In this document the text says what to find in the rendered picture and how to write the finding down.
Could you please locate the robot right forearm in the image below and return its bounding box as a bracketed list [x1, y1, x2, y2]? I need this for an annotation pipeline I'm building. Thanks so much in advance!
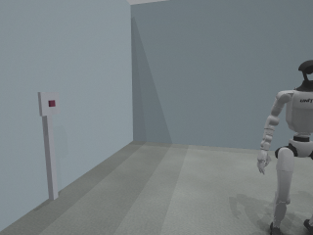
[260, 116, 275, 151]

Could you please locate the right robot upper arm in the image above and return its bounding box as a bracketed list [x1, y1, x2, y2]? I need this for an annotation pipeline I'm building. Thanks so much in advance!
[269, 90, 293, 126]

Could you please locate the button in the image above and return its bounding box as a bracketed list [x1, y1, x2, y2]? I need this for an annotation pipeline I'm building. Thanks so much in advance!
[48, 100, 56, 107]

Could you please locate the robot right hand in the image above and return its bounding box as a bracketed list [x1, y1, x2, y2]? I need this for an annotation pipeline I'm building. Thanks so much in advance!
[257, 149, 272, 174]

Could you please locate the robot head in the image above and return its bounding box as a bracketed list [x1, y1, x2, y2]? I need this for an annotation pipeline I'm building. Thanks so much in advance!
[293, 60, 313, 92]

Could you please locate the humanoid robot torso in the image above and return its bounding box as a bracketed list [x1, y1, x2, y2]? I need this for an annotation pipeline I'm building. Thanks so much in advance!
[286, 87, 313, 158]

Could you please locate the panel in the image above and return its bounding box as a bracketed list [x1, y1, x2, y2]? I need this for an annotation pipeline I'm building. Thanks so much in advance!
[37, 92, 61, 201]

